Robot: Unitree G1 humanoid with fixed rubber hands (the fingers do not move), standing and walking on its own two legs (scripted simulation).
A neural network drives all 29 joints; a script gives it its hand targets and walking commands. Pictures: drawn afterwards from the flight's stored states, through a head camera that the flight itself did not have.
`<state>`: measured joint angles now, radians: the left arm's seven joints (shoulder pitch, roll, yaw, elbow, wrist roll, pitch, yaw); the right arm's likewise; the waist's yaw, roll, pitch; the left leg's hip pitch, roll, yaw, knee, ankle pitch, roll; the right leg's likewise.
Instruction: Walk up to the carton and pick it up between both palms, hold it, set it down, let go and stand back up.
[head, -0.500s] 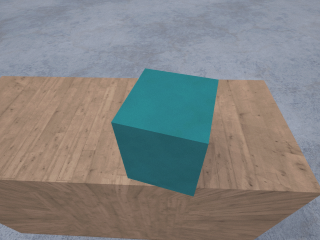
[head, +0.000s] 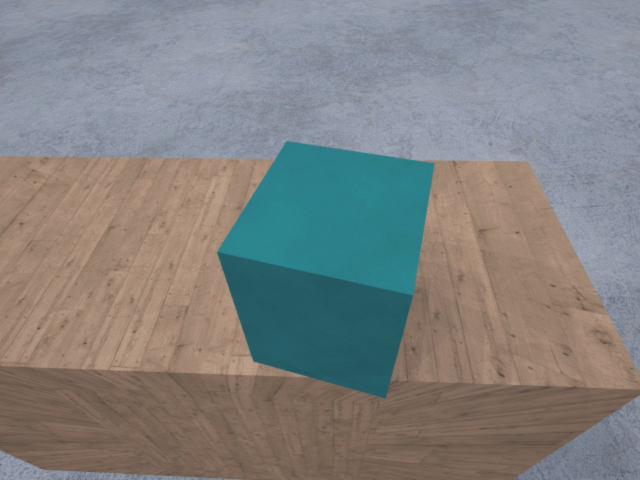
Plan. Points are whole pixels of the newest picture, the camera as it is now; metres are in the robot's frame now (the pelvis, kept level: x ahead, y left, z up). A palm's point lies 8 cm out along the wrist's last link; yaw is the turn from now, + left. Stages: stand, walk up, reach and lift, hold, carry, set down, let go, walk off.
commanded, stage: stand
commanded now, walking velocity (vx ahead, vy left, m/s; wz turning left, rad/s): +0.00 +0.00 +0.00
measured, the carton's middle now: (336, 270) +0.39 +0.01 +0.05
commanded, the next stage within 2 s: walk up in 0.38 s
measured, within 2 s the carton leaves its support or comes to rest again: neither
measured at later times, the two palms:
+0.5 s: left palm out of the picture +0.08 +0.27 -0.13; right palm out of the picture +0.07 -0.29 -0.12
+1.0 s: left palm out of the picture +0.08 +0.27 -0.13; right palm out of the picture +0.06 -0.30 -0.12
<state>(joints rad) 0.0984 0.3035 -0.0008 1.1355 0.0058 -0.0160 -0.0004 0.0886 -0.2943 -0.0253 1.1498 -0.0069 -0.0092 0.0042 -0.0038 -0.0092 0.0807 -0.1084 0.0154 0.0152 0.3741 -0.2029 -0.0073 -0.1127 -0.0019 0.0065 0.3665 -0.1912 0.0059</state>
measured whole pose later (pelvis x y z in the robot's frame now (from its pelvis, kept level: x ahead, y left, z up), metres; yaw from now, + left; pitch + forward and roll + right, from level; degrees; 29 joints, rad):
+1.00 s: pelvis -0.01 -0.01 +0.00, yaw -2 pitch -4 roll +0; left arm 0.08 0.31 0.02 1.10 0.00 0.00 -0.01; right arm 0.07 -0.31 -0.02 1.10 -0.01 0.01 0.01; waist 0.00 -0.01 0.12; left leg -0.12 0.05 0.04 0.40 -0.21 -0.02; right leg -0.15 0.03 0.04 0.40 -0.19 -0.01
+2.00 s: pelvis -0.01 -0.01 -0.02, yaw -3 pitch -8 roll +0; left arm 0.16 0.26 0.10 0.31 0.07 0.55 -0.03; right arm 0.17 -0.17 -0.04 0.66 0.02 0.04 -0.02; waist -0.02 -0.09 0.18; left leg -0.14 0.07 0.05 0.64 -0.35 -0.03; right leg -0.17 0.01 -0.02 0.64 -0.32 -0.01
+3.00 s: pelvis +0.00 +0.03 +0.00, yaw -5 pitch -7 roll -1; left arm 0.47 0.39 -0.01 -0.14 -0.24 0.27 -0.04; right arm 0.51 -0.02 -0.02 -0.13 0.11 0.24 -0.16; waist 0.06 -0.01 0.10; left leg -0.04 0.03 0.10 0.42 -0.26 0.02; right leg -0.05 -0.02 0.03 0.34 -0.17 0.05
